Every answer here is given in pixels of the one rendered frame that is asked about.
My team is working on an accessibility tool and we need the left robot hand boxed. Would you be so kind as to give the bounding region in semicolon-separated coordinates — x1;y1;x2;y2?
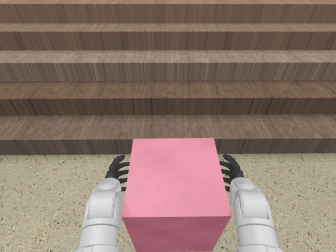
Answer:
105;155;130;192

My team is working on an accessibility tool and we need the right robot forearm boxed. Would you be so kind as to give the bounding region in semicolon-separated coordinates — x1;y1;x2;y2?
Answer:
229;177;284;252

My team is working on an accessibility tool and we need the right robot hand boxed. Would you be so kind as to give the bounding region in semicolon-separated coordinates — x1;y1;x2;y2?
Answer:
219;154;244;192

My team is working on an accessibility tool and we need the left robot forearm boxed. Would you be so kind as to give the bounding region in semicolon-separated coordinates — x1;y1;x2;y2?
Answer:
75;177;122;252

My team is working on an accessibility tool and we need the carton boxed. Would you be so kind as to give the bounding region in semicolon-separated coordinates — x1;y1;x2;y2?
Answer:
122;138;232;252

